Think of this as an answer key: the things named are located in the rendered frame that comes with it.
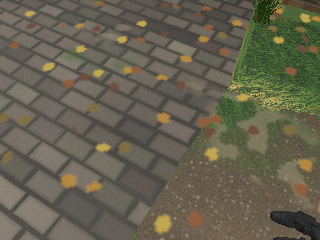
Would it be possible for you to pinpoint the right robot hand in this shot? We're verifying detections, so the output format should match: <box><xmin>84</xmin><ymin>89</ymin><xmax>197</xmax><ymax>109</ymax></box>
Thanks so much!
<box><xmin>270</xmin><ymin>211</ymin><xmax>320</xmax><ymax>240</ymax></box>

